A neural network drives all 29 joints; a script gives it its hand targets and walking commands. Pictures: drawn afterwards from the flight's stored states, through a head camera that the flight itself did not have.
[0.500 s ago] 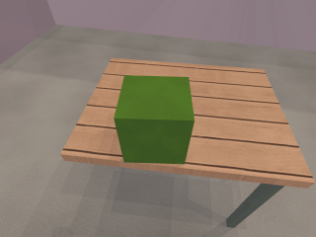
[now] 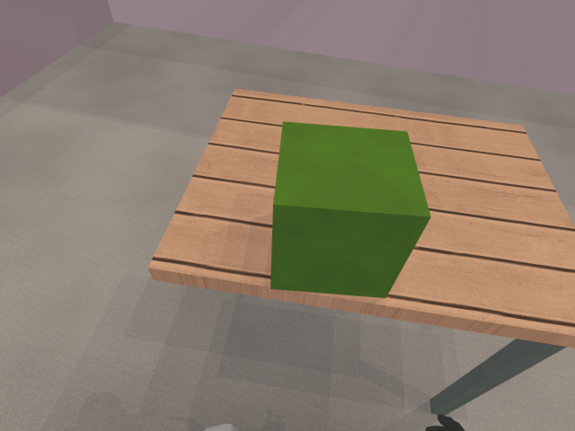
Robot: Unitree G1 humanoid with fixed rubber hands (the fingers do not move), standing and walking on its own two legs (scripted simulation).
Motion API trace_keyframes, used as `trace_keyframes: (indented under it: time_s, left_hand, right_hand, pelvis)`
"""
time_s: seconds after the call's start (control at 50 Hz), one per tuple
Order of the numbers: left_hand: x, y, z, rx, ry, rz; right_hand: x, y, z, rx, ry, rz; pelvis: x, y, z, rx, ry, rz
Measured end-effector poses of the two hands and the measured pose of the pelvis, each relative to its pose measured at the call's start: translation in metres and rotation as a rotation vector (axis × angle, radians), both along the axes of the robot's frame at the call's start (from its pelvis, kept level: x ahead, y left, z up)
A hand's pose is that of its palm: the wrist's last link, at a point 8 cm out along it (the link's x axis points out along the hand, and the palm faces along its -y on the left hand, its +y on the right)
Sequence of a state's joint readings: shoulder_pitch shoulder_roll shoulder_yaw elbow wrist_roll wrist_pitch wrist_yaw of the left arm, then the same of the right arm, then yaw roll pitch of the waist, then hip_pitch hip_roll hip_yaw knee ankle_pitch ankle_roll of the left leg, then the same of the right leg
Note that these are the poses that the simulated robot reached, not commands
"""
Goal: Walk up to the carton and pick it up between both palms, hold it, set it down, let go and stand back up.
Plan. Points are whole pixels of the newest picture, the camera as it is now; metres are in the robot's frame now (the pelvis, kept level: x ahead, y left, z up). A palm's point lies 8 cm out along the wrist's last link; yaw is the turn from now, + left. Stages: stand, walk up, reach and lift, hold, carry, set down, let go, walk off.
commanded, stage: walk up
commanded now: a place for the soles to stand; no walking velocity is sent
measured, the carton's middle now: (336, 213) +0.44 -0.06 +0.05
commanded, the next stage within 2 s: reach and lift in 1.08 s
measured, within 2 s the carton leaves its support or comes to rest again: neither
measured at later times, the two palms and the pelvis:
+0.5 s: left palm out of the picture +0.11 +0.22 -0.11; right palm out of the picture -0.02 -0.25 -0.12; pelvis -0.03 +0.01 +0.01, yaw -6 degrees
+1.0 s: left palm out of the picture +0.01 +0.26 -0.12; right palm out of the picture -0.01 -0.23 -0.10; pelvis -0.02 +0.01 +0.03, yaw -3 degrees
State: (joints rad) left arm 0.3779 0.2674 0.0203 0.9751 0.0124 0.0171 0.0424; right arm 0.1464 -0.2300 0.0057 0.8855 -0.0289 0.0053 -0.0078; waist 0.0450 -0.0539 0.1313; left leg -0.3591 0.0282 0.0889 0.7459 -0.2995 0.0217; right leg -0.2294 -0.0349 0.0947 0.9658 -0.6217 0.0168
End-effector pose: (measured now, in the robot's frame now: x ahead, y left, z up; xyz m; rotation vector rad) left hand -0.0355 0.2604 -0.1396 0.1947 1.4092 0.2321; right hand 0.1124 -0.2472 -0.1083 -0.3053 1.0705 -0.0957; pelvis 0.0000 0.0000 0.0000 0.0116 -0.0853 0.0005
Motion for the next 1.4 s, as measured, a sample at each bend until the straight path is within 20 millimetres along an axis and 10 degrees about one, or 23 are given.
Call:
trace_keyframes:
  time_s: [0.14, 0.28, 0.52, 0.68, 1.08, 1.14, 1.28, 1.4]
  left_hand:
    - [0.062, 0.018, 0.010, 0.023, -0.108, -0.115]
    - [0.113, 0.006, 0.025, 0.045, -0.226, -0.232]
    - [0.145, -0.041, 0.035, -0.076, -0.326, -0.278]
    - [0.129, -0.041, 0.036, -0.119, -0.295, -0.253]
    - [0.034, -0.004, 0.023, -0.058, -0.045, -0.129]
    - [0.054, -0.001, 0.015, -0.043, 0.012, -0.094]
    - [0.177, -0.013, 0.030, 0.001, -0.141, -0.192]
    - [0.207, -0.045, 0.058, -0.036, -0.248, -0.249]
  right_hand:
    - [-0.021, 0.027, -0.007, 0.056, -0.001, -0.067]
    - [-0.061, 0.004, -0.027, 0.067, 0.007, -0.177]
    - [-0.138, 0.003, -0.011, 0.063, 0.111, -0.253]
    - [-0.162, 0.021, 0.002, 0.078, 0.174, -0.244]
    - [-0.107, 0.019, 0.004, 0.054, 0.145, -0.148]
    - [-0.079, 0.011, -0.004, 0.061, 0.110, -0.165]
    - [0.010, -0.003, 0.003, 0.099, -0.090, -0.127]
    - [0.004, -0.010, 0.027, 0.108, -0.144, -0.122]
  pelvis:
    - [-0.012, 0.010, 0.003, 0.022, 0.013, -0.073]
    - [-0.028, 0.010, -0.005, 0.015, 0.008, -0.127]
    - [-0.031, 0.011, 0.012, -0.002, -0.016, -0.104]
    - [-0.026, 0.012, 0.025, -0.019, 0.004, -0.088]
    - [-0.020, 0.012, 0.027, -0.024, 0.033, -0.051]
    - [-0.026, 0.010, 0.015, -0.012, 0.072, -0.054]
    - [-0.040, 0.005, -0.010, -0.008, 0.027, -0.076]
    - [-0.034, -0.001, 0.005, -0.009, -0.014, -0.098]
